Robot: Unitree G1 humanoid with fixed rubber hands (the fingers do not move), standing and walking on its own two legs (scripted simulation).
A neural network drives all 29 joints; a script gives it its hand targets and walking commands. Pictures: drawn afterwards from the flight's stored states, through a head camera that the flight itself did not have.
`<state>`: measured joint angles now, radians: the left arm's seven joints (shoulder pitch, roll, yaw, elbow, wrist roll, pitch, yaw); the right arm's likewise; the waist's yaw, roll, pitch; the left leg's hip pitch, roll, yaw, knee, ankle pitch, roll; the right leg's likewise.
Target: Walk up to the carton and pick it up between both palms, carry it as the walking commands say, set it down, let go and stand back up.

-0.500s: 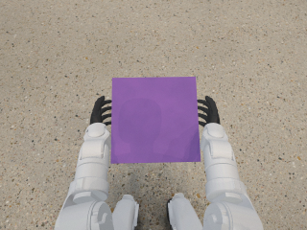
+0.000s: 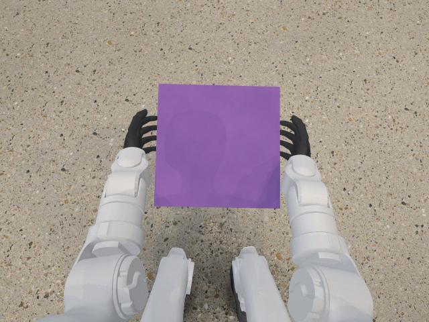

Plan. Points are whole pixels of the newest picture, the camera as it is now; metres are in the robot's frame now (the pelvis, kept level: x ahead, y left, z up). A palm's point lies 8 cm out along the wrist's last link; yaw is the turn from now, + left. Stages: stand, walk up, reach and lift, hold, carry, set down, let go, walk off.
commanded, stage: set down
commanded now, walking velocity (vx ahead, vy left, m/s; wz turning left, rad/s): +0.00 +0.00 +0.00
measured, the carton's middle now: (216, 152) +0.47 +0.00 -0.15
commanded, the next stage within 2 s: none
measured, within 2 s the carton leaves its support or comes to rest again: neither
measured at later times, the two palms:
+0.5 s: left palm (143, 156) +0.45 +0.16 -0.15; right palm (281, 159) +0.45 -0.14 -0.14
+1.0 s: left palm (150, 158) +0.48 +0.17 -0.23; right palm (269, 161) +0.47 -0.14 -0.23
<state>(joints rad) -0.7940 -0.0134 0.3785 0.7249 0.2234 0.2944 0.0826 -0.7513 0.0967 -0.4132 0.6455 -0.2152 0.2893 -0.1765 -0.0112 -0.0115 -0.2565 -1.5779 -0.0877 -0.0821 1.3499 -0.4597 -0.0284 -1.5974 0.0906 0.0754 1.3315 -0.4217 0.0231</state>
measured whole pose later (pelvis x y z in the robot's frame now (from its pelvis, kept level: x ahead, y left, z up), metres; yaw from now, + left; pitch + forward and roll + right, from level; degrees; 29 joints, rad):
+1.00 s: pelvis -0.03 +0.01 -0.14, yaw +0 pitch +45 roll -1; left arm -1.16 0.12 0.32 0.85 0.12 0.28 0.16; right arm -1.12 -0.05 -0.40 0.77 -0.12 0.27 -0.21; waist -0.01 0.00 -0.08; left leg -2.09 -0.15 -0.07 1.84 -0.54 -0.04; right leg -2.09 0.13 0.08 1.81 -0.50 0.08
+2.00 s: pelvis -0.05 +0.01 -0.24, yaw +0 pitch +30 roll -2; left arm -1.56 0.36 0.17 1.03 -0.07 0.26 0.11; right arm -1.50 -0.23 -0.28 0.93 0.04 0.24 -0.15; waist 0.00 0.01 0.52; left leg -2.13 -0.13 -0.02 2.21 -0.60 -0.02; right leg -2.13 0.12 0.04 2.18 -0.56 0.08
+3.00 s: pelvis -0.03 +0.01 -0.25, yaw +0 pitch +36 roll -1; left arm -1.46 0.32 0.24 1.07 -0.03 0.16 0.05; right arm -1.41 -0.21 -0.34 0.96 -0.04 0.18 -0.05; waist -0.01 0.01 0.36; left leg -2.23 -0.10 0.00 2.26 -0.65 0.00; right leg -2.23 0.08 0.02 2.23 -0.62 0.05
